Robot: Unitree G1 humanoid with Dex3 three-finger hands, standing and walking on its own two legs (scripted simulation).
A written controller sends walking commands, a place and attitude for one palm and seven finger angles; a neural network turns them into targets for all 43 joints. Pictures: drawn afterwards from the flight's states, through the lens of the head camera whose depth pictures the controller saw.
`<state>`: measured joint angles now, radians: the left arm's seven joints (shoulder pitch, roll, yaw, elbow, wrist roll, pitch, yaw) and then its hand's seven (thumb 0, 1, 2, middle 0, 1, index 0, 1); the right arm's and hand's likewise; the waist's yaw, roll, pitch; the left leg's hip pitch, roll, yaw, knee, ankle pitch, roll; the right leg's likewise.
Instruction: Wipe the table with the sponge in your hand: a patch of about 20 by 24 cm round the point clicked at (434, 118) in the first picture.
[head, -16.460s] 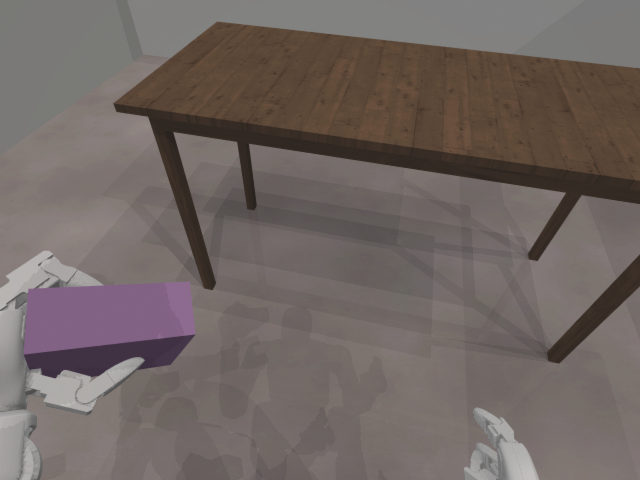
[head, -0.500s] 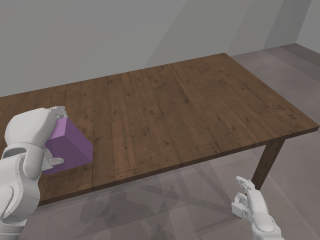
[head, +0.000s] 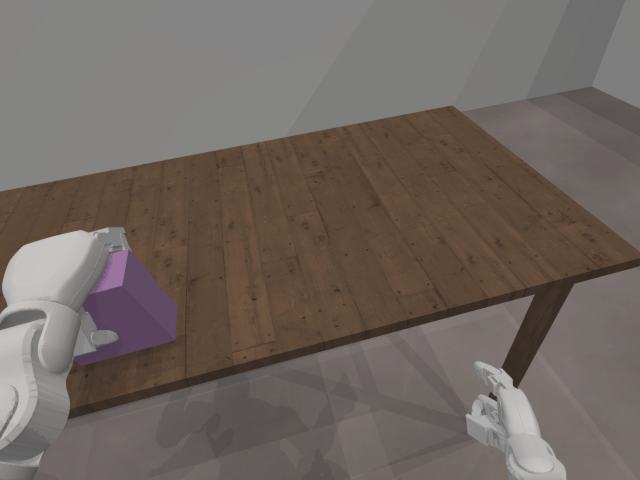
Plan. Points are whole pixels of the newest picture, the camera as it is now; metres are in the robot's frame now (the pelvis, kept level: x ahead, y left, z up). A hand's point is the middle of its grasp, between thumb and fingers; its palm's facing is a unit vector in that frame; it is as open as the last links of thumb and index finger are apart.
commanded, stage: move the sponge above the wiping area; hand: left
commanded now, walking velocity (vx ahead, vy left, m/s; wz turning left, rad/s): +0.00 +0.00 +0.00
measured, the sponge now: (113, 319) +0.23 +0.31 +0.12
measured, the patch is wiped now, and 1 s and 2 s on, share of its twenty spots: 0.00 0.00 0.00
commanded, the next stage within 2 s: none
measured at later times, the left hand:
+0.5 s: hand (123, 292) +0.24 +0.29 +0.15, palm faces +0.10 -0.07 -0.99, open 9.5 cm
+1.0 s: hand (134, 291) +0.26 +0.29 +0.13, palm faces +0.02 -0.05 -1.00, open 9.5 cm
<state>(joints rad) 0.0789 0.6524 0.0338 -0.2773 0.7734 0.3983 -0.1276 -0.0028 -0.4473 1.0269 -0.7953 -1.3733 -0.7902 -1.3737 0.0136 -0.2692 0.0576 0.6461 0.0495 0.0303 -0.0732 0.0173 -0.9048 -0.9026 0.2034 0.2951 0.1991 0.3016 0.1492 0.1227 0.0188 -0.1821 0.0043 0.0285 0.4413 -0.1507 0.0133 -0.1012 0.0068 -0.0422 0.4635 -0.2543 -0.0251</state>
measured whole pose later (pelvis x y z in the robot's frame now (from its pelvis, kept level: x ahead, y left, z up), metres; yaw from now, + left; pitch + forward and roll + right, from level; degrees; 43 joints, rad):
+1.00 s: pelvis +0.01 -0.01 +0.00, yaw +1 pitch -5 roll +0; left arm -0.06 0.59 -0.05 -0.02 0.85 0.32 -0.10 0.00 -0.45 1.03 -0.80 -1.37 -0.79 -1.37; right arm 0.05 -0.27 0.05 0.67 0.05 0.01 -0.08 0.02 -0.91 -0.90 0.20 0.29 0.20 0.30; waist 0.13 0.11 0.02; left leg -0.19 0.01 0.01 0.43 -0.15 0.00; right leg -0.10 0.02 -0.05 0.45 -0.26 -0.04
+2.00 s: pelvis +0.01 +0.00 +0.00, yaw +1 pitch -5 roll +0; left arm -0.01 0.59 -0.06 -0.16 0.85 0.37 -0.12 0.00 -0.45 1.03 -0.79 -1.37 -0.79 -1.38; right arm 0.04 -0.27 0.06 0.65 0.05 0.03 -0.07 0.02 -0.90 -0.90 0.20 0.30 0.20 0.30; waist 0.14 0.12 0.01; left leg -0.19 0.00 0.01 0.43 -0.15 0.01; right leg -0.10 0.01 -0.05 0.44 -0.25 -0.03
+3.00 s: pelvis +0.01 -0.01 +0.00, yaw +1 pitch -5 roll +0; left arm 0.05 0.58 -0.04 -0.15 0.85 0.38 -0.09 0.00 -0.45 1.03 -0.79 -1.38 -0.79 -1.38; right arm 0.04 -0.27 0.05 0.64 0.05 0.03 -0.06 0.02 -0.90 -0.90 0.20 0.30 0.20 0.30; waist 0.14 0.12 0.00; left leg -0.18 0.01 0.01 0.44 -0.16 0.00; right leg -0.09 0.02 -0.05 0.45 -0.27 -0.04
